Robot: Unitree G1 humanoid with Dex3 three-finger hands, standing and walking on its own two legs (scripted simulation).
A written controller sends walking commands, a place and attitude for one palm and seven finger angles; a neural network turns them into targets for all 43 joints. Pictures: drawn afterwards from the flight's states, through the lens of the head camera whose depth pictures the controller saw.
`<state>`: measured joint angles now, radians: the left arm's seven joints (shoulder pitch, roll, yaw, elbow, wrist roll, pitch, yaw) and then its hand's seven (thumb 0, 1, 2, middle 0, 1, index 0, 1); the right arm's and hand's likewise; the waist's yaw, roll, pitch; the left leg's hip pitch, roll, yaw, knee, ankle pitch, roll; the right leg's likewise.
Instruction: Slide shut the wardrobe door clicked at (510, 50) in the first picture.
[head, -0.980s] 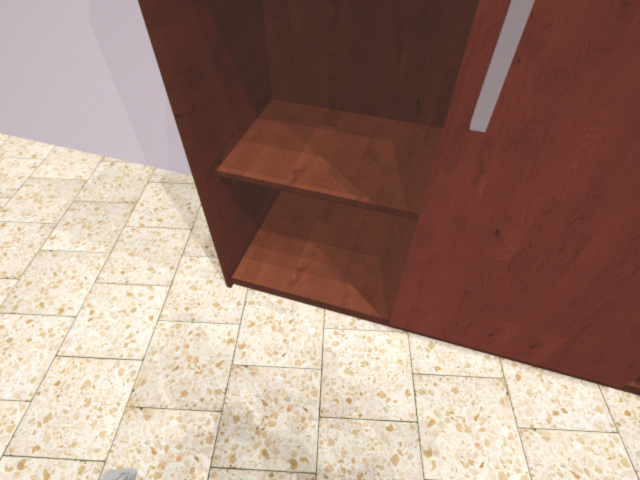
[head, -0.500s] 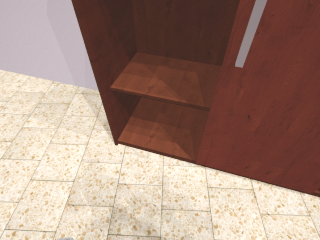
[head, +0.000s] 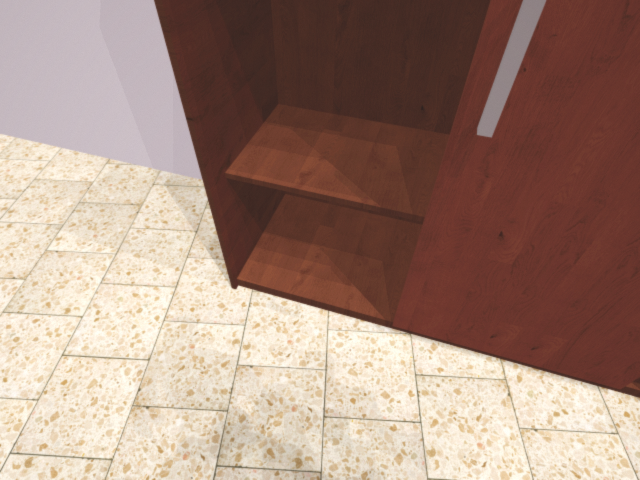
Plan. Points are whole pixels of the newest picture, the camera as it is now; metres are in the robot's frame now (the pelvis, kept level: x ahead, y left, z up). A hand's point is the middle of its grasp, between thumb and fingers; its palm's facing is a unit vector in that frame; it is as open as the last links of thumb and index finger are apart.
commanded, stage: look at it before walking up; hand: right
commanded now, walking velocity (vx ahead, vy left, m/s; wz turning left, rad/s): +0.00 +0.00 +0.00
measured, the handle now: (508, 61) +0.70 -0.26 +0.21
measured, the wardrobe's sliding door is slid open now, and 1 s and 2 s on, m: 0.61 0.61 0.61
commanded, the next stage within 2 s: turn to face it in 0.46 s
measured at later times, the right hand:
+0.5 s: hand out of the picture +0.07 -0.23 -0.16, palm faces -0.03 +0.95 -0.32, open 7.4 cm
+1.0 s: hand out of the picture +0.02 -0.21 -0.19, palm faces +0.09 +0.97 -0.22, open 7.4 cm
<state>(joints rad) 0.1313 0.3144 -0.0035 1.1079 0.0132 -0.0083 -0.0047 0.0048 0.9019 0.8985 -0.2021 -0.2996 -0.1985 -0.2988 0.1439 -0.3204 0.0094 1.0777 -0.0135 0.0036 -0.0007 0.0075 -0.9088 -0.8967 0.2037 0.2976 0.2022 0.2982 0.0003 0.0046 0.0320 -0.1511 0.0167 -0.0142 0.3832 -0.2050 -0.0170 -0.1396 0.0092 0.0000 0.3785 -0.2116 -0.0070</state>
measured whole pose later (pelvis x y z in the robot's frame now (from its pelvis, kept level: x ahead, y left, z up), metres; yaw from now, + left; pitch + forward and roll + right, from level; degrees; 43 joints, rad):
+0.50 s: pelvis +0.00 +0.01 +0.00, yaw +0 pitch -2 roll +0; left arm 0.12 0.32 -0.01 1.11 0.01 -0.01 0.00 0.00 0.90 0.90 -0.20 -0.30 -0.20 -0.30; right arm 0.15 -0.33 0.01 1.08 -0.01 0.00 0.00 0.01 -0.91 -0.90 0.20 0.30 0.20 0.30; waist 0.00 0.01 0.03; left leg -0.14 0.01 -0.01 0.36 -0.20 -0.01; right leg -0.13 0.00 0.00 0.36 -0.20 0.00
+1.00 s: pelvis -0.01 -0.01 -0.01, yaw -5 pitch -1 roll +0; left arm 0.20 0.20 0.00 1.04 0.02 0.04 -0.01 0.00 0.90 0.90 -0.20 -0.30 -0.20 -0.30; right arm 0.20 -0.23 -0.01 1.01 -0.01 0.05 -0.02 0.01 -0.91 -0.90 0.20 0.30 0.20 0.30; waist 0.00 0.03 0.05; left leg -0.25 0.06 0.06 0.57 -0.30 -0.03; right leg -0.29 0.05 0.08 0.58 -0.28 -0.02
